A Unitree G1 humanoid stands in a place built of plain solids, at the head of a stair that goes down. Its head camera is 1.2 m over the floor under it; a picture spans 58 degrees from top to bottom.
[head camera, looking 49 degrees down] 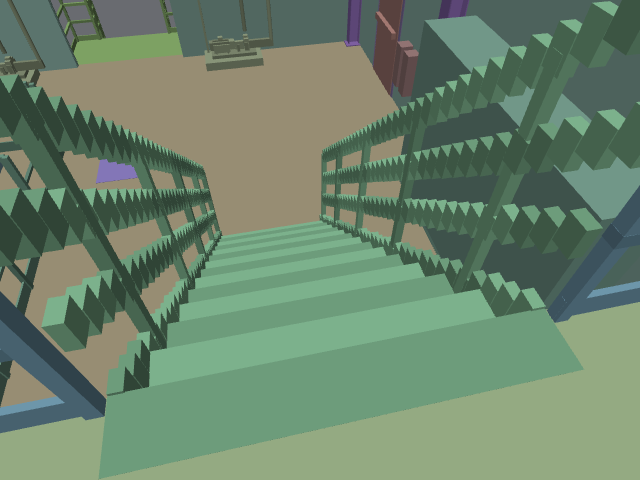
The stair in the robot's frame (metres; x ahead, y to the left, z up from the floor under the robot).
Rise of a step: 0.21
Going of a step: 0.24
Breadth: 1.35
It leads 12 degrees to the left of straight ahead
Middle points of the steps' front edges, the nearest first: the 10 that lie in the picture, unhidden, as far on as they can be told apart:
0.61 -0.06 0.00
0.84 -0.02 -0.21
1.07 0.03 -0.42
1.30 0.09 -0.63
1.53 0.14 -0.84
1.76 0.19 -1.05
1.99 0.24 -1.26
2.23 0.29 -1.47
2.46 0.34 -1.68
2.69 0.39 -1.89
